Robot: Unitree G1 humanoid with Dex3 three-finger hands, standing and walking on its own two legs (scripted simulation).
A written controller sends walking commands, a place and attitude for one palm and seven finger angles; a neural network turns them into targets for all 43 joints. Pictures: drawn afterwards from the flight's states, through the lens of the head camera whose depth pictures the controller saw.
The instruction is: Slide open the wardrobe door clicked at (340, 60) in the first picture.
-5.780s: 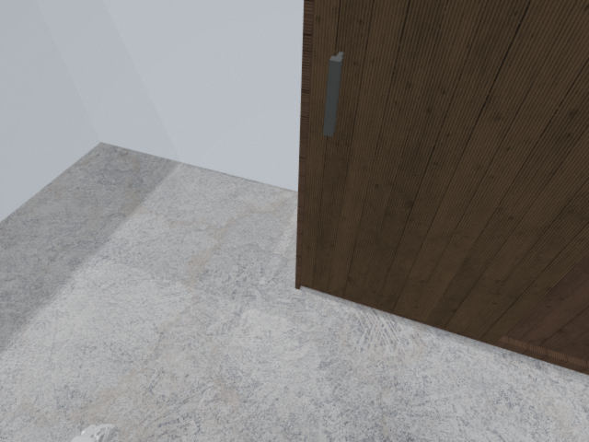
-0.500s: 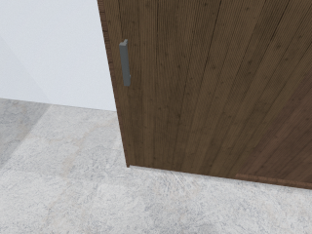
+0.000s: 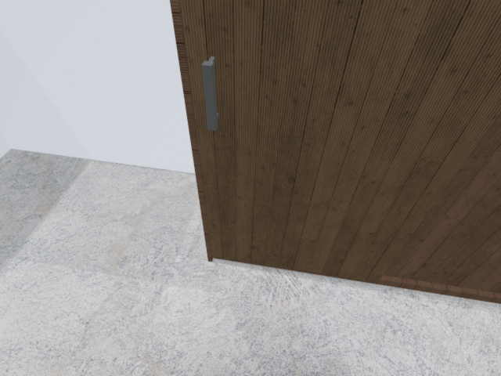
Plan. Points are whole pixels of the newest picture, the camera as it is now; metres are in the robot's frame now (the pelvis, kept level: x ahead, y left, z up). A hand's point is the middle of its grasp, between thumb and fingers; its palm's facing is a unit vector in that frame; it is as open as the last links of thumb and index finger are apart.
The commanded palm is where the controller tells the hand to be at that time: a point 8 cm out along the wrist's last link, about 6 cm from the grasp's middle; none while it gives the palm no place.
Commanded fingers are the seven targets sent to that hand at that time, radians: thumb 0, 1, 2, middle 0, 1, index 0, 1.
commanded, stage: look again from close up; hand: left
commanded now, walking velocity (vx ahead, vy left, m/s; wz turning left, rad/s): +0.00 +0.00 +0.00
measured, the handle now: (212, 94) +0.70 +0.14 +0.10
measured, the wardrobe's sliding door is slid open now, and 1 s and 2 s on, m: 0.00 0.00 0.00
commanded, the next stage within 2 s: shuffle to correct the standing spot in 0.84 s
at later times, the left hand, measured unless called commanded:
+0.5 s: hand out of the picture -0.04 +0.18 -0.17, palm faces -0.03 -0.98 -0.22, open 7.4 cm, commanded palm none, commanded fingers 0.00 0.90 0.90 -0.20 -0.30 -0.20 -0.30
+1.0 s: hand out of the picture -0.03 +0.18 -0.17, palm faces -0.04 -0.98 -0.19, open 7.4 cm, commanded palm none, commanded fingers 0.00 0.90 0.90 -0.20 -0.30 -0.20 -0.30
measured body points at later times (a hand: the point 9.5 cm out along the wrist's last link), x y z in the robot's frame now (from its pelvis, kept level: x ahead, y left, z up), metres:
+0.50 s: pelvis -0.05 +0.00 +0.00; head -0.06 -0.01 +0.45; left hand -0.03 +0.23 -0.15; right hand -0.04 -0.24 -0.15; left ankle +0.02 +0.11 -0.73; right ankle -0.05 -0.11 -0.74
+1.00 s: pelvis -0.04 +0.00 +0.01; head -0.03 +0.00 +0.45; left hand -0.02 +0.23 -0.15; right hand -0.05 -0.22 -0.15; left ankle -0.01 +0.12 -0.74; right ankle -0.05 -0.11 -0.74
